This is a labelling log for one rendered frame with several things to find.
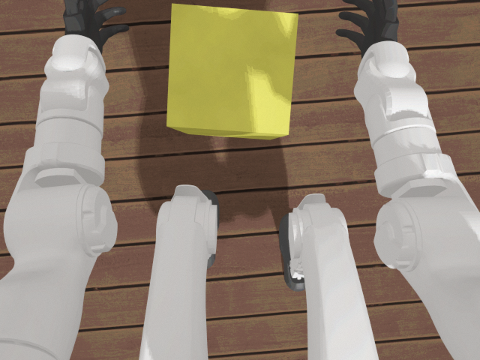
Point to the right robot hand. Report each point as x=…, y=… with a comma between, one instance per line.
x=381, y=25

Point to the right robot foot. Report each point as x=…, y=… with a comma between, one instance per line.
x=295, y=284

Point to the left robot hand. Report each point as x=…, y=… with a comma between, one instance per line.
x=80, y=19

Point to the left robot thigh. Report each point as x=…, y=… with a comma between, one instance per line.
x=175, y=317

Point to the left robot upper arm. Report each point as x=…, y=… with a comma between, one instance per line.
x=55, y=235

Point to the robot left forearm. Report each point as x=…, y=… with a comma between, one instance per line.
x=70, y=120

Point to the right robot upper arm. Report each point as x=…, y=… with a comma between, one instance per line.
x=435, y=244

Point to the robot right forearm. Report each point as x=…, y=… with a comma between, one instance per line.
x=408, y=156

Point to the carton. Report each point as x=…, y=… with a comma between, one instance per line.
x=231, y=71

